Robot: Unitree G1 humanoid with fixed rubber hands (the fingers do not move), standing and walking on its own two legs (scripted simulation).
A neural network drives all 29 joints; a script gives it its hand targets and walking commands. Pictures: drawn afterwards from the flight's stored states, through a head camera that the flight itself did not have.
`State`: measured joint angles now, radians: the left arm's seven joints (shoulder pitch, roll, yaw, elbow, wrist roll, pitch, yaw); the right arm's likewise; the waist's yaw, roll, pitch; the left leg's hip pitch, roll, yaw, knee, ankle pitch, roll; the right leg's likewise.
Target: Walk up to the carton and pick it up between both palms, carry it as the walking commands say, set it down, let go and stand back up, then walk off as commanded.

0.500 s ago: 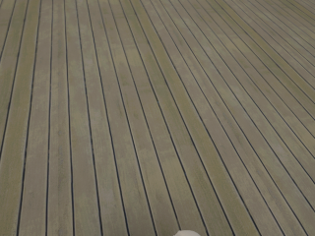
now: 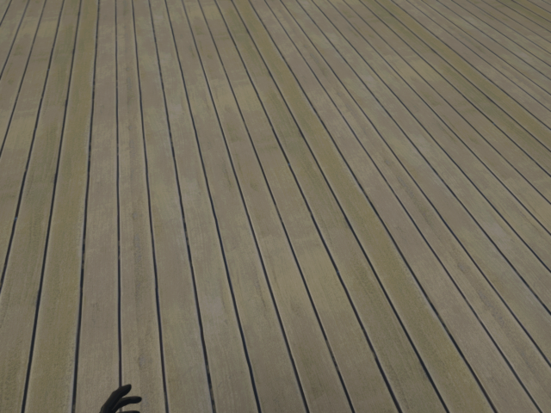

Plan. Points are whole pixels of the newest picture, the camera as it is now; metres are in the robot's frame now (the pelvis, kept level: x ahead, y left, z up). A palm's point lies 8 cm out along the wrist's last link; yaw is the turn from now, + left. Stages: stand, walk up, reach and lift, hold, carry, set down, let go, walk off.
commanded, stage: walk off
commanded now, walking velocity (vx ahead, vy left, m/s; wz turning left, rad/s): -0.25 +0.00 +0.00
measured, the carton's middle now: out of the picture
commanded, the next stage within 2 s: stand in 1.48 s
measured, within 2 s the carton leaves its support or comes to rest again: neither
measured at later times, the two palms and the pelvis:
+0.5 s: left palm out of the picture -0.16 +0.30 -0.14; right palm out of the picture -0.10 -0.24 -0.12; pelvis -0.19 +0.02 +0.00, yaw -4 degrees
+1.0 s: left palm out of the picture -0.30 +0.34 -0.14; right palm out of the picture -0.34 -0.20 -0.11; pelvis -0.36 +0.06 +0.01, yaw +0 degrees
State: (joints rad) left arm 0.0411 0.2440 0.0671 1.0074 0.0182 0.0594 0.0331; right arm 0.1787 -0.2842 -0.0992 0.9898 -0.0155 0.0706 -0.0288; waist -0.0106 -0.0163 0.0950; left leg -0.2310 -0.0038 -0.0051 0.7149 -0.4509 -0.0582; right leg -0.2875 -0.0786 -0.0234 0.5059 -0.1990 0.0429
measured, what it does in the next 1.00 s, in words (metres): walks backwards: left foot, then right foot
